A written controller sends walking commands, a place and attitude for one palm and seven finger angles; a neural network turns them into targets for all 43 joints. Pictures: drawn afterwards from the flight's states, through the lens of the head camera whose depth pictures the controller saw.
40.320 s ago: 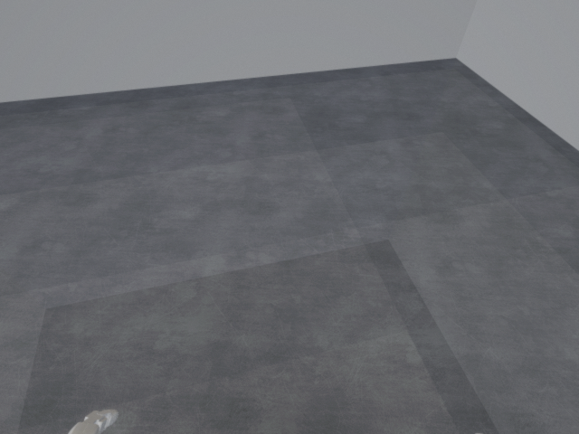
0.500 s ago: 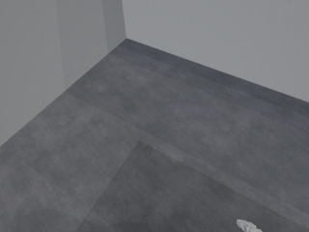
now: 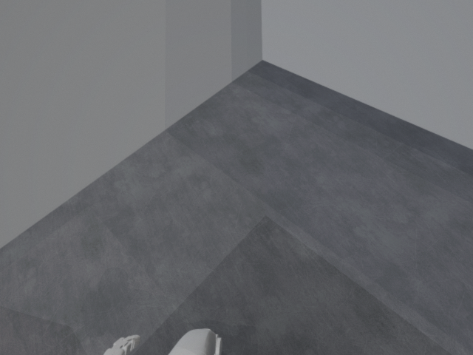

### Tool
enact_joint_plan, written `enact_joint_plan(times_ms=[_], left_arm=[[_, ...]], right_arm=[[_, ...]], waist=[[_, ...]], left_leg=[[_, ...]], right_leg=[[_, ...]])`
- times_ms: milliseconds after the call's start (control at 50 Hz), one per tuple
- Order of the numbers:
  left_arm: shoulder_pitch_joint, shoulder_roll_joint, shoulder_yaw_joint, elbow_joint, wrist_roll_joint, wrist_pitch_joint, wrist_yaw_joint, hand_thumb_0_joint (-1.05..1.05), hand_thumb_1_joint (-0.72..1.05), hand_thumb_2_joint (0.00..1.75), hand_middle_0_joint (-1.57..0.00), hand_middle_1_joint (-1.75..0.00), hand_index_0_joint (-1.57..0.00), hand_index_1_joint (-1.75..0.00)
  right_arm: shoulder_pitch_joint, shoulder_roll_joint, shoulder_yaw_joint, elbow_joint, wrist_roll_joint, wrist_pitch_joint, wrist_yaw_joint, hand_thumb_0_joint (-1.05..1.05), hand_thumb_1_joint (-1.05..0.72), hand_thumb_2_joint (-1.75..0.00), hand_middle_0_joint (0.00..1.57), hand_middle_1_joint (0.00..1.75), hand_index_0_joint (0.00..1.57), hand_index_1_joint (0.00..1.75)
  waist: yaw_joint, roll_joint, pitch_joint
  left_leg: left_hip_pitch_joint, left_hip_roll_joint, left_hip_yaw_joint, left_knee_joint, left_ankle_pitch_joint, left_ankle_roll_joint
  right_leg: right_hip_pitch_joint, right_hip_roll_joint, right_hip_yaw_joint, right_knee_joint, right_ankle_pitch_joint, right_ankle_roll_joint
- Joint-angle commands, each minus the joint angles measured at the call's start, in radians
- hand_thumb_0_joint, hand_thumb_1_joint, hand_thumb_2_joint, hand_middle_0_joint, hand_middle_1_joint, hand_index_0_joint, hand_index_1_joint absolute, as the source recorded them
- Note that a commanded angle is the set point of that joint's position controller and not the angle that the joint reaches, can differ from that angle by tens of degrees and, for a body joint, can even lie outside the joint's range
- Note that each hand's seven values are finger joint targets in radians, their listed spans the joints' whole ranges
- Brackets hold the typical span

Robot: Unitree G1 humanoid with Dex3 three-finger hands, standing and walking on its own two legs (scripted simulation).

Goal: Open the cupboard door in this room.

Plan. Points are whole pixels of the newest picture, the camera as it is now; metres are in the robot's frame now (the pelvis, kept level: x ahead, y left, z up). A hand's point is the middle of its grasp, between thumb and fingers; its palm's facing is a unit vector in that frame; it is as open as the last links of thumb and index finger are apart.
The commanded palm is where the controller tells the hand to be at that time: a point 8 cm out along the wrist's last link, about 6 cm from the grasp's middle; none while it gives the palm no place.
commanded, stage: turn to face it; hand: left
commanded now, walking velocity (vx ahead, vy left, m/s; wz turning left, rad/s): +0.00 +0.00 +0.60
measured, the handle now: out of the picture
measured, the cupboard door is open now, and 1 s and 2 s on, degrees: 40 40 40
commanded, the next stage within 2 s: none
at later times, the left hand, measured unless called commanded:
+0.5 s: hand out of the picture -0.01 +0.25 -0.18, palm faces +0.34 -0.90 -0.26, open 7.4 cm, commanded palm none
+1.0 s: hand out of the picture +0.01 +0.16 -0.14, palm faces +0.55 -0.79 -0.28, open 7.4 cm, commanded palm none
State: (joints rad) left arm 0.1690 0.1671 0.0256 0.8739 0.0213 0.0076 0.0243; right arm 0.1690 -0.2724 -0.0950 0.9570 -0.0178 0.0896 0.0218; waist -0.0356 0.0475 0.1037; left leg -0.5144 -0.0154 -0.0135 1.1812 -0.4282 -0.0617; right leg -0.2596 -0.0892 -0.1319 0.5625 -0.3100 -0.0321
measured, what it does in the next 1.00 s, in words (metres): steps on the spot, turning left: left foot, then right foot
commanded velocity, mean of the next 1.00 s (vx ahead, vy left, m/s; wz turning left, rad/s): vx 0.00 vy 0.00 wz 0.60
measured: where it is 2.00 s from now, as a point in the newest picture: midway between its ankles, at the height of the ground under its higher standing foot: outside the picture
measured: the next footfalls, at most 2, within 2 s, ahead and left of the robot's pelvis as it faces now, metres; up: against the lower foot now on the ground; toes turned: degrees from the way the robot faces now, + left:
left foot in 0.32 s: +0.00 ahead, +0.13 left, +0.00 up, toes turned +20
right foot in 0.76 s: +0.10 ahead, -0.10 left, +0.00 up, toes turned +23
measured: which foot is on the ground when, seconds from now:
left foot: up 0.00-0.30, down 0.32-0.76, up 0.78-1.00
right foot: down 0.00-0.32, up 0.34-0.74, down 0.76-1.00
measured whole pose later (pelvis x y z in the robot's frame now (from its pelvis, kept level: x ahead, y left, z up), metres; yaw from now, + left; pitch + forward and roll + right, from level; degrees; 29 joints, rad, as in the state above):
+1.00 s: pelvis +0.04 -0.04 +0.01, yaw +36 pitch +1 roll +3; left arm 0.19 0.15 0.02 0.88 0.02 0.00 0.03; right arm 0.17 -0.26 -0.09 0.97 -0.02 0.09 0.03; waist -0.04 0.02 0.10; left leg -0.51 0.02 0.00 1.14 -0.38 -0.08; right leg -0.19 -0.10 -0.21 0.48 -0.31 -0.03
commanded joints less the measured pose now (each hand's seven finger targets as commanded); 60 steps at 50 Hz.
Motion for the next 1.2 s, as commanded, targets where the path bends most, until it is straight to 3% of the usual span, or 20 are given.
enact_joint_plan(times_ms=[0,200,260,280,300,320,340,400,460,600,680,700,720,740,760,820,860,1100,1140,1180], left_arm=[[0.027,0.176,0.052,-0.063,-0.003,-0.025,0.014,0.00,0.90,0.90,-0.20,-0.30,-0.20,-0.30],[0.127,0.235,0.084,-0.014,0.010,-0.020,0.010,0.00,0.90,0.90,-0.20,-0.30,-0.20,-0.30],[0.085,0.241,0.089,-0.010,0.003,-0.015,0.001,0.00,0.90,0.90,-0.20,-0.30,-0.20,-0.30],[0.073,0.231,0.087,-0.020,-0.005,-0.010,-0.004,0.00,0.90,0.90,-0.20,-0.30,-0.20,-0.30],[0.057,0.169,0.078,-0.054,-0.014,-0.002,-0.012,0.00,0.90,0.90,-0.20,-0.30,-0.20,-0.30],[-0.031,0.137,0.055,-0.100,-0.007,0.008,-0.007,0.00,0.90,0.90,-0.20,-0.30,-0.20,-0.30],[-0.056,0.163,0.058,-0.112,-0.002,0.014,-0.004,0.00,0.90,0.90,-0.20,-0.30,-0.20,-0.30],[-0.030,0.157,0.067,-0.049,-0.001,0.022,-0.012,0.00,0.90,0.90,-0.20,-0.30,-0.20,-0.30],[0.007,0.155,0.067,-0.029,-0.004,0.021,-0.017,0.00,0.90,0.90,-0.20,-0.30,-0.20,-0.30],[-0.052,0.138,0.056,-0.066,-0.010,0.022,-0.012,0.00,0.90,0.90,-0.20,-0.30,-0.20,-0.30],[0.028,0.138,0.057,-0.054,-0.017,0.005,-0.010,0.00,0.90,0.90,-0.20,-0.30,-0.20,-0.30],[0.073,0.155,0.064,-0.044,-0.016,-0.005,-0.006,0.00,0.90,0.90,-0.20,-0.30,-0.20,-0.30],[0.116,0.225,0.077,-0.036,-0.005,-0.018,0.003,0.00,0.90,0.90,-0.20,-0.30,-0.20,-0.30],[0.139,0.314,0.093,-0.036,0.007,-0.020,0.011,0.00,0.90,0.90,-0.20,-0.30,-0.20,-0.30],[0.126,0.311,0.083,-0.039,-0.001,-0.014,0.015,0.00,0.90,0.90,-0.20,-0.30,-0.20,-0.30],[-0.016,0.186,0.051,-0.067,-0.009,-0.018,0.014,0.00,0.90,0.90,-0.20,-0.30,-0.20,-0.30],[-0.005,0.166,0.048,-0.067,-0.008,-0.024,0.013,0.00,0.90,0.90,-0.20,-0.30,-0.20,-0.30],[0.134,0.227,0.079,-0.014,0.009,-0.021,0.011,0.00,0.90,0.90,-0.20,-0.30,-0.20,-0.30],[0.124,0.241,0.085,-0.012,0.009,-0.019,0.006,0.00,0.90,0.90,-0.20,-0.30,-0.20,-0.30],[0.098,0.247,0.089,-0.015,-0.002,-0.015,-0.002,0.00,0.90,0.90,-0.20,-0.30,-0.20,-0.30]], right_arm=[[-0.017,-0.029,-0.003,-0.075,0.003,-0.020,0.009,0.00,-0.90,-0.90,0.20,0.30,0.20,0.30],[-0.099,-0.003,0.019,-0.110,0.009,-0.043,0.007,0.00,-0.90,-0.90,0.20,0.30,0.20,0.30],[-0.022,-0.030,0.010,-0.099,0.007,-0.049,0.006,0.00,-0.90,-0.90,0.20,0.30,0.20,0.30],[0.044,-0.069,-0.002,-0.081,0.003,-0.056,0.006,0.00,-0.90,-0.90,0.20,0.30,0.20,0.30],[0.107,-0.185,-0.031,-0.073,-0.006,-0.064,-0.001,0.00,-0.90,-0.90,0.20,0.30,0.20,0.30],[0.164,-0.244,-0.043,-0.059,-0.004,-0.057,-0.014,0.00,-0.90,-0.90,0.20,0.30,0.20,0.30],[0.165,-0.233,-0.034,-0.052,-0.007,-0.056,-0.020,0.00,-0.90,-0.90,0.20,0.30,0.20,0.30],[0.033,-0.158,-0.012,-0.089,-0.004,-0.069,-0.040,0.00,-0.90,-0.90,0.20,0.30,0.20,0.30],[0.026,-0.141,-0.003,-0.092,0.001,-0.080,-0.041,0.00,-0.90,-0.90,0.20,0.30,0.20,0.30],[0.034,-0.152,-0.015,-0.085,-0.009,-0.069,-0.032,0.00,-0.90,-0.90,0.20,0.30,0.20,0.30],[-0.014,-0.154,-0.026,-0.101,-0.005,-0.061,-0.032,0.00,-0.90,-0.90,0.20,0.30,0.20,0.30],[-0.028,-0.140,-0.026,-0.108,0.002,-0.062,-0.030,0.00,-0.90,-0.90,0.20,0.30,0.20,0.30],[-0.012,-0.085,-0.019,-0.114,0.014,-0.064,-0.024,0.00,-0.90,-0.90,0.20,0.30,0.20,0.30],[-0.016,-0.029,-0.010,-0.140,0.015,-0.065,-0.022,0.00,-0.90,-0.90,0.20,0.30,0.20,0.30],[-0.019,-0.078,-0.022,-0.138,0.008,-0.054,-0.020,0.00,-0.90,-0.90,0.20,0.30,0.20,0.30],[0.002,-0.059,-0.018,-0.075,0.000,-0.031,-0.005,0.00,-0.90,-0.90,0.20,0.30,0.20,0.30],[0.012,-0.034,-0.010,-0.065,0.004,-0.026,0.004,0.00,-0.90,-0.90,0.20,0.30,0.20,0.30],[-0.121,-0.005,0.020,-0.106,0.006,-0.037,0.009,0.00,-0.90,-0.90,0.20,0.30,0.20,0.30],[-0.097,-0.014,0.019,-0.109,0.008,-0.045,0.008,0.00,-0.90,-0.90,0.20,0.30,0.20,0.30],[-0.007,-0.049,0.007,-0.093,0.001,-0.053,0.008,0.00,-0.90,-0.90,0.20,0.30,0.20,0.30]], waist=[[0.022,-0.223,-0.118],[0.086,-0.251,-0.148],[0.030,-0.207,-0.161],[-0.012,-0.101,-0.193],[-0.052,0.200,-0.219],[-0.083,0.260,-0.203],[-0.072,0.124,-0.196],[-0.005,0.121,-0.146],[0.023,0.073,-0.157],[0.009,0.113,-0.122],[0.045,0.117,-0.161],[0.072,0.086,-0.172],[0.090,-0.097,-0.207],[0.107,-0.385,-0.209],[0.098,-0.321,-0.186],[0.016,-0.242,-0.096],[0.009,-0.226,-0.112],[0.078,-0.256,-0.120],[0.063,-0.266,-0.134],[0.001,-0.182,-0.171]], left_leg=[[-0.050,0.053,0.020,-0.002,0.065,-0.019],[0.067,0.052,0.123,-0.442,-0.038,0.005],[0.265,0.041,0.135,-0.644,0.131,0.028],[0.411,0.066,0.087,-0.745,0.275,0.052],[0.557,0.320,-0.276,-0.805,0.558,0.173],[0.546,0.456,-0.417,-0.827,0.819,0.291],[0.505,0.463,-0.356,-0.816,0.721,0.320],[0.429,0.293,-0.215,-0.821,0.713,0.223],[0.430,0.239,-0.152,-0.813,0.741,0.200],[0.341,0.229,-0.240,-0.817,0.550,0.222],[0.259,0.185,-0.279,-0.722,0.573,0.189],[0.189,0.150,-0.260,-0.672,0.498,0.152],[0.032,0.065,-0.189,-0.538,0.265,0.089],[-0.112,-0.077,-0.010,-0.268,-0.188,0.015],[-0.069,-0.019,-0.058,-0.068,-0.217,0.026],[-0.084,0.038,-0.039,0.098,-0.005,-0.003],[-0.075,0.040,-0.010,0.071,0.057,-0.013],[0.040,0.050,0.117,-0.399,-0.017,0.008],[0.125,0.035,0.143,-0.498,0.023,0.024],[0.337,0.018,0.142,-0.683,0.200,0.047]], right_leg=[[0.143,-0.218,0.083,-0.230,0.400,-0.031],[0.263,-0.319,0.026,-0.118,0.606,-0.077],[0.133,-0.300,-0.042,-0.015,0.461,-0.013],[0.030,-0.265,-0.083,0.115,0.373,0.033],[-0.237,-0.114,-0.118,0.354,-0.102,0.114],[-0.366,-0.044,-0.004,0.511,-0.389,0.129],[-0.359,-0.061,0.078,0.580,-0.339,0.110],[-0.358,-0.044,0.125,0.642,-0.123,0.131],[-0.323,-0.025,0.122,0.609,-0.058,0.141],[-0.203,0.023,0.107,0.324,-0.112,0.142],[0.017,0.081,0.075,0.027,-0.009,0.123],[0.137,0.061,0.082,-0.109,0.105,0.119],[0.318,-0.101,0.232,-0.230,0.160,0.081],[0.352,-0.383,0.493,-0.267,0.328,-0.039],[0.202,-0.443,0.455,-0.266,0.367,-0.103],[0.129,-0.249,0.206,-0.227,0.432,-0.056],[0.153,-0.213,0.103,-0.214,0.510,-0.028],[0.265,-0.307,-0.005,-0.119,0.665,-0.070],[0.229,-0.313,-0.028,-0.073,0.643,-0.054],[0.107,-0.282,-0.088,0.085,0.547,0.008]])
